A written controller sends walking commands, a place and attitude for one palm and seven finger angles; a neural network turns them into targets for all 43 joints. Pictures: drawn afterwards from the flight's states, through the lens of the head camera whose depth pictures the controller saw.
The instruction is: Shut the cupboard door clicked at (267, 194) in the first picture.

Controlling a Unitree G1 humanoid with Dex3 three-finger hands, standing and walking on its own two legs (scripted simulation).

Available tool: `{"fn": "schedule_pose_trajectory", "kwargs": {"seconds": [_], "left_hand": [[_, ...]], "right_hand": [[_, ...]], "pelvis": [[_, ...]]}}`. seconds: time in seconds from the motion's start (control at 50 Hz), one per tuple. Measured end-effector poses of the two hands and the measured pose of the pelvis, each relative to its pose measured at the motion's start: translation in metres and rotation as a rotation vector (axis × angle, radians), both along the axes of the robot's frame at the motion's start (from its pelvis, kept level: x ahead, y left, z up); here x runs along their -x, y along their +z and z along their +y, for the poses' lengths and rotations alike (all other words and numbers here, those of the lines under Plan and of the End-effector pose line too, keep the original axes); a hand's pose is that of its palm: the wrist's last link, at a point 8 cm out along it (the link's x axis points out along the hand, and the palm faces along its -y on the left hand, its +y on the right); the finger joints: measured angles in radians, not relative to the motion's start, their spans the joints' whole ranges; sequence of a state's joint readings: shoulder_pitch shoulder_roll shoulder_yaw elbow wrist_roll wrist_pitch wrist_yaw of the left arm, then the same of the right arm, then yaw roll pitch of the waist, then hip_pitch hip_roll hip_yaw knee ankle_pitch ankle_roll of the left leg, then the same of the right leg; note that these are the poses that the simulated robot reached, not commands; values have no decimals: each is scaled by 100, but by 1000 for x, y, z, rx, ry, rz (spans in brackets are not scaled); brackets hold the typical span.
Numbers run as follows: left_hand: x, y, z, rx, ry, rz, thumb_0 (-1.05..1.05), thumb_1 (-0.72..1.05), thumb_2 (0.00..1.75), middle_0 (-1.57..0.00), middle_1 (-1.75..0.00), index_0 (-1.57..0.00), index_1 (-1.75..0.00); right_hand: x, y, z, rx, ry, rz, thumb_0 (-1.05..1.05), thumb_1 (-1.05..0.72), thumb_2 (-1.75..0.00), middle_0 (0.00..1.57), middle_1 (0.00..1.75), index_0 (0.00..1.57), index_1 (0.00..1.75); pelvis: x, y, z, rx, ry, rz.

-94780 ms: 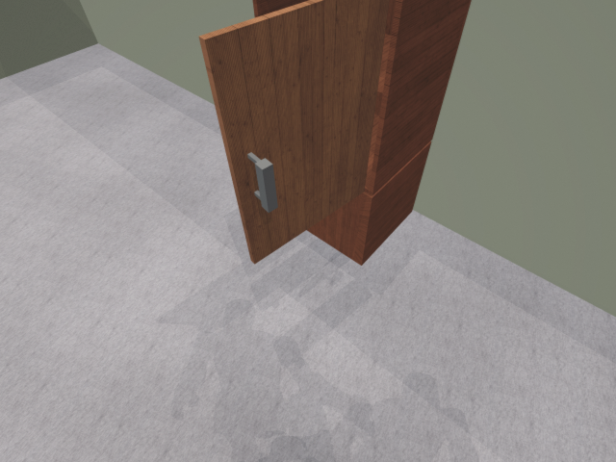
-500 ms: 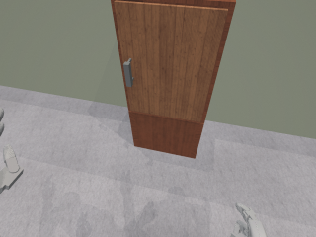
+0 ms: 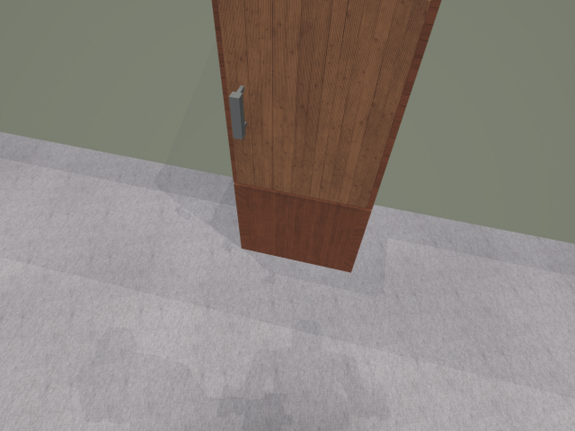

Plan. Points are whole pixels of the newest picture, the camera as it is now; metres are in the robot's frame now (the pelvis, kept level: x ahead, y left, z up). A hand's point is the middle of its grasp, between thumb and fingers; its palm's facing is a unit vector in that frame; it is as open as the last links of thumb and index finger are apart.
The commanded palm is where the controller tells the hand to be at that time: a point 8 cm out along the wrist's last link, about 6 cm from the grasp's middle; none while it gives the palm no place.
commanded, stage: let the arm hang, fingers relaxed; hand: left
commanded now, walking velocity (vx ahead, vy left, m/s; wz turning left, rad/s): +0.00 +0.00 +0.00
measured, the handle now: (240, 112) +0.86 +0.16 -0.05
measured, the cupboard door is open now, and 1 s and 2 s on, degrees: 0 0 0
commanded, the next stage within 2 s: look to check the result in 0.78 s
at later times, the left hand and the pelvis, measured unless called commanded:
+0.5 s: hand out of the picture +0.00 +0.21 -0.16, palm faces +0.01 -0.97 -0.24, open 7.4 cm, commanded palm none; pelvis +0.00 +0.01 +0.01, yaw -1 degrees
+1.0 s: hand out of the picture +0.03 +0.20 -0.16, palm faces +0.00 -0.97 -0.24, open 7.4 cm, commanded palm none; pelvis +0.01 +0.01 +0.01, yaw -1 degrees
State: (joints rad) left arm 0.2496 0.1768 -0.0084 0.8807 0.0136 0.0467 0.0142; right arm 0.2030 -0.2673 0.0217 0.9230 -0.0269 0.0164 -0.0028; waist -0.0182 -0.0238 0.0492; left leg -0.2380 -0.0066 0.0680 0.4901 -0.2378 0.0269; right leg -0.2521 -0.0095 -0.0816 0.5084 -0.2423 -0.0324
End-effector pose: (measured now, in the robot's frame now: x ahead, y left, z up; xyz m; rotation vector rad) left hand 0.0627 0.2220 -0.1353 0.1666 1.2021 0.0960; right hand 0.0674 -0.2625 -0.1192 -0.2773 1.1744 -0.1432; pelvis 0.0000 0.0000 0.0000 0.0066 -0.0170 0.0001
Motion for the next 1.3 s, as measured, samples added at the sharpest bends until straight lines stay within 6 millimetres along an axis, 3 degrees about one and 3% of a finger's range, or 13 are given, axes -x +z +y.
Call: {"fn": "schedule_pose_trajectory", "kwargs": {"seconds": [0.14, 0.22, 0.3, 0.44, 0.68, 1.06, 1.3], "left_hand": [[65, -4, 19, -27, 61, 184, -1, 97, 90, -21, -30, -20, -30], [87, 2, 29, -59, 76, 250, 0, 95, 90, -21, -30, -20, -29], [93, 7, 36, -82, 83, 266, 0, 93, 90, -20, -30, -20, -29], [75, 7, 35, -81, 70, 212, 0, 91, 90, -20, -30, -20, -29], [34, 1, 16, -20, 35, 114, 0, 91, 90, -20, -30, -20, -29], [40, 7, 33, -70, 54, 170, 0, 91, 90, -20, -30, -20, -29], [21, 11, 36, -88, 45, 130, 0, 91, 90, -20, -30, -20, -29]], "right_hand": [[70, -9, 14, -28, -64, 223, 0, -91, -89, 20, 30, 20, 30], [90, -15, 26, -61, -93, 264, 0, -91, -89, 20, 30, 20, 30], [96, -20, 36, -89, -107, 271, 0, -91, -89, 20, 30, 20, 30], [86, -24, 45, -110, -115, 228, 0, -91, -89, 20, 30, 20, 30], [59, -17, 41, -84, -109, 153, 0, -91, -89, 20, 30, 20, 30], [44, -15, 27, -61, -94, 173, 0, -91, -89, 20, 30, 20, 30], [20, -11, 9, -35, -73, 130, 0, -91, -89, 20, 30, 20, 30]], "pelvis": [[1, 6, -1, 13, 5, -9], [1, 7, 2, 13, 0, -13], [2, 8, 4, 11, -4, -16], [1, 8, 8, 8, -12, -21], [-4, 9, 10, 5, -16, -21], [-15, 10, 7, 6, -9, -20], [-20, 11, 2, 5, -5, -23]]}}
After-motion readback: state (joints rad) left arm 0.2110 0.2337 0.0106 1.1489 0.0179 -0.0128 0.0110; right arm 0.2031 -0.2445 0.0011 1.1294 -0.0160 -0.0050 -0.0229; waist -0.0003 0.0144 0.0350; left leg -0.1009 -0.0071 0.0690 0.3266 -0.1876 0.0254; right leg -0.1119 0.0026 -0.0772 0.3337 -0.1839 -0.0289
